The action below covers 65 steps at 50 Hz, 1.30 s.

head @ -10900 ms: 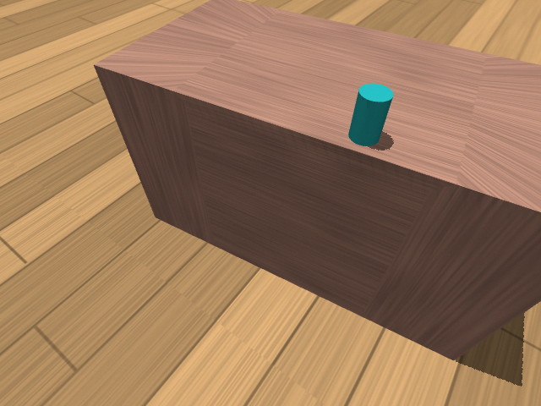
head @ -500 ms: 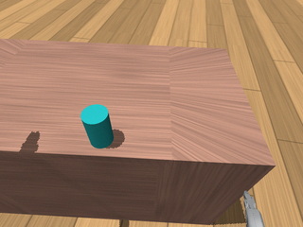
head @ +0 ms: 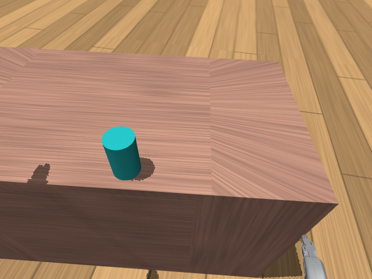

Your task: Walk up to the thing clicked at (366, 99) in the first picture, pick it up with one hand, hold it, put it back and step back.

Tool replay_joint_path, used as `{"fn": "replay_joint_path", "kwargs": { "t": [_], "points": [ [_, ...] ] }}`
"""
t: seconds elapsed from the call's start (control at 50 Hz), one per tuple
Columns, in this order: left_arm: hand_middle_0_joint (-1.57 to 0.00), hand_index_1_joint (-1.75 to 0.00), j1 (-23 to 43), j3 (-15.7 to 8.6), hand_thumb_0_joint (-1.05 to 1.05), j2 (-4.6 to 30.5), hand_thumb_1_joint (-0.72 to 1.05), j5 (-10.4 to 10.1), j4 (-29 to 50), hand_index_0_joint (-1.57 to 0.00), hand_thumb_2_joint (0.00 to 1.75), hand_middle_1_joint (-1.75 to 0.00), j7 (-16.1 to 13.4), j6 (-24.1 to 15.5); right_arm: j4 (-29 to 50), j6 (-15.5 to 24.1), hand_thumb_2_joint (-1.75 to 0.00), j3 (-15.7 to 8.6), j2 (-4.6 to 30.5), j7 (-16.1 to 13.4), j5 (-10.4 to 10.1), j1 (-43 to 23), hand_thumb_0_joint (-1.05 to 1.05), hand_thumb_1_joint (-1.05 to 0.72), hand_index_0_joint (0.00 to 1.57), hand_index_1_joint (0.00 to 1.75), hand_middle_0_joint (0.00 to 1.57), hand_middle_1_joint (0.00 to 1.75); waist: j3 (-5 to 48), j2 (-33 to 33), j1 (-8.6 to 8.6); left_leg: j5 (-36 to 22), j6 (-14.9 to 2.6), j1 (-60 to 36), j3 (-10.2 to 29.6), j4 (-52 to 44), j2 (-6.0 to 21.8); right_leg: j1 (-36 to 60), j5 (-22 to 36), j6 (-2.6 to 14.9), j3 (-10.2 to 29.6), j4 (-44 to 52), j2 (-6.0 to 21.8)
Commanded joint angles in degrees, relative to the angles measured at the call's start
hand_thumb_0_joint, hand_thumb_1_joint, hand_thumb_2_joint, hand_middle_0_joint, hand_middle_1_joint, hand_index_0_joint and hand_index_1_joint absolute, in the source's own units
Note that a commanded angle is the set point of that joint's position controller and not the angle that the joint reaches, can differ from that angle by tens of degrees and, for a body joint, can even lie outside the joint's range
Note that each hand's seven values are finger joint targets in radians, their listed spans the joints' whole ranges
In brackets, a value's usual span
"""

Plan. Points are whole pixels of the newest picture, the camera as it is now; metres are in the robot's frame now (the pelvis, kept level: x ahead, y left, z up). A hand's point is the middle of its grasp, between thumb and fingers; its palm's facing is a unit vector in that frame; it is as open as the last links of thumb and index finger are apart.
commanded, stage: go down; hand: left
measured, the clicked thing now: (123, 154) +0.40 +0.16 +0.04
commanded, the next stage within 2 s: approach in 0.22 s
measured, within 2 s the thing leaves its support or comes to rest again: neither
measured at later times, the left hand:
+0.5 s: hand out of the picture +0.32 +0.36 +0.17, palm faces +0.12 -0.99 -0.01, open 17.5 cm
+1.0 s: hand (94, 156) +0.39 +0.23 +0.04, palm faces +0.05 -1.00 +0.06, open 17.4 cm
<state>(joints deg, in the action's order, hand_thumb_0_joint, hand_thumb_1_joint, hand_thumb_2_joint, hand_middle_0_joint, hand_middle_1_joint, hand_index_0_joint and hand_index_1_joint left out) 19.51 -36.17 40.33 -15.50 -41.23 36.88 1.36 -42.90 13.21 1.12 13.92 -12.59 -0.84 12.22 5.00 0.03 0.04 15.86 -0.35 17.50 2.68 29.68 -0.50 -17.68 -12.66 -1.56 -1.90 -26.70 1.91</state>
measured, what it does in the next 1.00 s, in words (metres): stands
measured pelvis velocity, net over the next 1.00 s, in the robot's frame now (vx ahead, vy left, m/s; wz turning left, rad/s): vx -0.01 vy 0.00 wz -0.04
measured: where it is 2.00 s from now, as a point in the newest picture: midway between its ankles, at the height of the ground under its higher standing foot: outside the picture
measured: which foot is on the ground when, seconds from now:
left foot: down 0.00-1.00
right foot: down 0.00-1.00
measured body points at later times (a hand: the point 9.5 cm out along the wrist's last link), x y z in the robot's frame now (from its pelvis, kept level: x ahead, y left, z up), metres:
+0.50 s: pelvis +0.00 +0.00 +0.00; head +0.00 +0.00 +0.45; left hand +0.31 +0.41 +0.17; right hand +0.14 -0.26 -0.08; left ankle -0.01 +0.12 -0.74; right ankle +0.01 -0.14 -0.74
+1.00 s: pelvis -0.01 +0.00 -0.02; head +0.05 +0.02 +0.42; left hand +0.38 +0.28 +0.04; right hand +0.13 -0.27 -0.08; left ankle -0.01 +0.12 -0.74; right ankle +0.01 -0.14 -0.74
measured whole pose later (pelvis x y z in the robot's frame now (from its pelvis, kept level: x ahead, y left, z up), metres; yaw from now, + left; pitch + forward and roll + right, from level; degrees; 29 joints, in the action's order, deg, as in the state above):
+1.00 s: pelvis -0.01 +0.00 -0.02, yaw -2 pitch +10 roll -1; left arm 22.7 -24.6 22.3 -13.4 -43.1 19.0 -16.7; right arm -29.1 9.8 -1.7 13.5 -4.4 1.1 15.4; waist 4.2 -1.2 4.8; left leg 21.7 0.2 30.9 1.3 43.0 1.1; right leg -31.7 -17.2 -1.2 -0.3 -39.2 0.3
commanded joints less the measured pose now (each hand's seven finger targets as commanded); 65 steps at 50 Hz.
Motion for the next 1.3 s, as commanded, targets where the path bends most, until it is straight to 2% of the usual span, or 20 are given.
{"fn": "replay_joint_path", "kwargs": {
  "t": [0.0,0.04,0.08,0.16,0.32,0.36,0.52,0.56,0.58,0.66,0.72,0.76,0.78,0.86,0.9,0.94,1.02,1.06,1.12,1.28],
  "points": [
    [-0.03,-0.05,21.16,-4.10,0.00,23.57,-0.53,-1.99,13.54,-0.02,0.08,-0.05,0.09,-4.45,7.19,3.54,-0.05,-3.07,8.00,-0.94,0.05,-5.09,0.00,0.54,0.05,0.05,0.05,0.05,11.98,9.45,0.36,-14.50,-0.21,-7.08,-0.37,-4.36,-0.41,2.40,9.64,2.49,-2.12,2.04,-1.93],
    [-0.03,-0.05,22.26,-4.70,0.00,25.26,-0.53,-1.79,14.41,-0.03,0.08,-0.05,0.05,-4.63,6.69,3.71,-0.05,-3.71,8.98,-1.03,0.21,-3.56,0.00,0.55,0.05,0.05,0.05,0.05,12.86,11.03,0.54,-14.45,0.02,-7.76,-0.11,-4.50,-0.23,2.34,9.35,2.53,-2.18,2.14,-2.06],
    [-0.03,-0.06,21.07,-3.04,0.00,22.46,-0.54,-1.93,11.67,-0.03,0.08,-0.05,0.06,-4.18,6.52,4.15,-0.05,-2.92,7.94,-0.86,0.19,-4.72,0.00,0.54,0.05,0.05,0.05,0.05,10.05,9.61,0.76,-12.61,-0.18,-6.26,-0.01,-4.85,-0.06,1.69,8.32,2.44,-2.32,2.16,-2.19],
    [-0.03,-0.05,22.58,-2.41,0.00,23.05,-0.54,-1.68,10.17,-0.03,0.07,-0.05,-0.02,-3.86,7.16,4.32,-0.05,-3.40,8.86,-0.89,0.22,-5.76,0.00,0.54,0.05,0.05,0.05,0.05,10.55,8.48,0.98,-12.82,-0.31,-5.69,-0.07,-4.54,-0.05,1.82,8.69,2.48,-2.04,1.99,-2.14],
    [-0.07,-0.09,23.17,-4.83,0.00,26.14,-0.54,-1.74,8.80,-0.05,0.07,-0.07,-0.26,-3.89,11.21,4.74,-0.05,-3.42,9.97,-0.93,0.21,-6.23,0.00,0.56,0.05,0.05,0.05,0.05,13.07,5.54,0.11,-12.06,-0.61,-5.37,-0.35,-4.36,-0.48,3.75,7.68,2.23,-1.76,2.56,-2.05],
    [-0.06,-0.08,22.30,-3.72,0.00,24.51,-0.51,-1.61,7.79,-0.05,0.07,-0.06,0.10,-3.77,7.43,4.18,-0.05,-0.84,6.21,-0.49,0.08,-4.43,0.00,0.56,0.05,0.05,0.05,0.05,11.29,8.88,-0.44,-12.68,-0.36,-4.75,-0.58,-4.40,-0.52,2.91,7.92,2.42,-1.74,2.28,-1.96],
    [-0.06,-0.07,23.96,4.22,0.00,14.82,-0.52,-1.70,4.44,-0.04,0.08,-0.06,-0.85,-4.74,8.63,4.51,-0.04,-1.49,7.71,-0.55,0.20,-5.94,0.00,0.57,0.05,0.05,0.05,0.05,9.24,4.37,2.54,-9.47,-0.98,-4.84,-0.98,-3.75,-0.61,-1.53,6.42,1.87,-1.26,2.07,-1.96],
    [-0.05,-0.07,25.92,4.62,0.00,14.30,-0.51,-1.81,4.65,-0.04,0.08,-0.06,-1.95,-6.59,10.27,4.57,-0.04,-3.92,10.40,-0.48,0.45,-4.48,0.00,0.57,0.05,0.05,0.05,0.05,10.91,3.39,3.81,-8.75,-0.77,-6.05,-0.50,-3.31,-0.27,-3.00,5.83,1.88,-1.51,1.70,-2.16],
    [-0.05,-0.07,26.22,4.85,0.00,13.15,-0.51,-2.14,5.04,-0.04,0.08,-0.05,-2.53,-7.69,9.95,4.66,-0.04,-2.64,9.03,-0.01,0.54,-3.87,0.00,0.58,0.05,0.05,0.05,0.05,10.29,3.65,3.17,-7.86,-0.74,-5.47,-0.53,-2.98,-0.36,-3.34,5.13,1.84,-1.62,1.48,-2.12],
    [-0.04,-0.07,23.07,5.18,0.00,9.99,-0.51,-1.61,2.60,-0.04,0.09,-0.06,-6.05,-11.97,12.59,4.32,-0.04,-5.31,10.65,1.49,0.76,-0.35,0.00,0.57,0.05,0.05,0.05,0.05,10.79,1.99,3.97,-9.31,-0.31,-4.41,-0.55,-0.78,-0.20,-5.31,5.98,1.96,-1.53,-0.62,-2.07],
    [-0.04,-0.06,24.51,6.60,0.00,6.61,-0.52,-1.37,6.97,-0.04,0.08,-0.05,-8.46,-15.65,13.44,3.41,-0.04,-2.55,6.04,3.40,0.85,-0.21,0.00,0.57,0.05,0.05,0.05,0.05,13.49,6.04,2.51,-12.92,0.06,-3.98,-0.70,1.80,-0.06,-5.31,8.29,2.29,-1.32,-3.04,-1.74],
    [-0.04,-0.06,23.49,6.99,0.00,4.75,-0.54,-1.30,6.43,-0.04,0.08,-0.05,-9.99,-17.94,15.07,2.92,-0.05,-4.03,7.06,4.38,0.91,-1.24,0.00,0.56,0.05,0.05,0.05,0.05,14.36,6.04,3.09,-15.39,0.42,-3.12,-0.41,3.97,0.58,-7.09,9.35,2.43,-1.19,-5.22,-1.82],
    [-0.04,-0.06,24.63,7.26,0.00,4.65,-0.53,-0.81,8.20,-0.04,0.07,-0.05,-10.75,-19.22,15.17,2.46,-0.05,-3.10,5.81,5.07,1.16,-1.72,0.00,0.56,0.05,0.05,0.05,0.05,16.62,8.64,2.71,-16.01,0.66,-3.27,-0.53,5.02,0.61,-7.50,9.50,2.55,-0.86,-6.09,-1.60],
    [-0.03,-0.05,26.21,6.42,0.00,4.93,-0.53,-0.22,12.63,-0.05,0.08,-0.07,-14.74,-22.65,21.43,1.25,-0.05,-6.60,9.56,6.31,1.64,-2.81,0.00,0.56,0.05,0.05,0.05,0.05,23.78,10.76,2.69,-20.19,1.31,-4.27,-0.44,8.73,1.23,-6.17,11.94,2.76,-0.59,-9.10,-1.74],
    [-0.03,-0.05,24.65,8.02,0.00,1.02,-0.50,0.19,12.80,-0.05,0.08,-0.07,-17.03,-23.28,21.83,0.15,-0.05,-5.69,7.90,7.27,1.95,-0.25,0.00,0.56,0.05,0.05,0.05,0.05,22.28,10.50,2.32,-20.73,1.76,-2.44,-0.20,9.48,1.72,-6.99,11.23,2.93,-0.73,-10.28,-2.02],
    [-0.03,-0.05,21.37,7.54,0.00,0.28,-0.49,0.86,11.98,-0.04,0.08,-0.06,-19.82,-23.19,23.36,-0.79,-0.05,-8.56,10.12,7.53,1.88,0.94,0.00,0.54,0.05,0.05,0.05,0.05,23.78,9.40,1.85,-20.99,1.70,-1.29,-0.27,10.19,1.78,-6.53,11.63,2.96,-0.64,-11.33,-2.10],
    [-0.03,-0.03,18.29,12.23,0.00,-7.63,-0.49,1.50,13.51,-0.05,0.07,-0.04,-23.43,-22.53,25.81,-2.45,-0.05,-5.95,5.87,9.09,1.37,3.48,0.00,0.55,0.05,0.05,0.05,0.05,19.14,6.35,1.55,-16.46,1.53,4.17,-0.99,10.45,1.66,-6.72,9.63,2.84,-0.63,-12.71,-2.42],
    [-0.03,-0.03,17.63,12.67,0.00,-8.03,-0.49,1.81,13.73,-0.05,0.07,-0.04,-24.63,-21.86,28.83,-3.13,-0.05,-9.31,9.12,8.89,0.98,3.00,0.00,0.54,0.05,0.05,0.05,0.05,18.50,2.97,2.28,-11.86,1.14,6.50,-1.23,10.12,1.39,-6.04,7.72,2.59,-0.32,-12.83,-2.36],
    [-0.03,-0.04,17.78,13.81,0.00,-9.02,-0.50,2.33,17.49,-0.05,0.08,-0.05,-26.06,-21.03,31.57,-3.78,-0.05,-7.21,6.85,9.28,0.49,3.89,0.00,0.56,0.05,0.05,0.05,0.05,16.65,1.58,1.95,-9.67,0.40,7.64,-2.08,10.57,0.88,-5.62,7.76,2.01,0.05,-13.03,-2.12],
    [-0.03,-0.04,20.13,17.26,0.00,-12.37,-0.54,3.15,25.17,-0.05,0.08,-0.04,-28.69,-18.56,34.77,-5.36,-0.05,-8.36,6.92,9.61,-0.10,8.09,0.00,0.55,0.05,0.05,0.05,0.05,17.34,1.49,3.16,-10.63,0.20,6.05,-2.44,11.77,0.57,-6.23,9.60,1.72,0.51,-14.12,-1.78]
  ]
}}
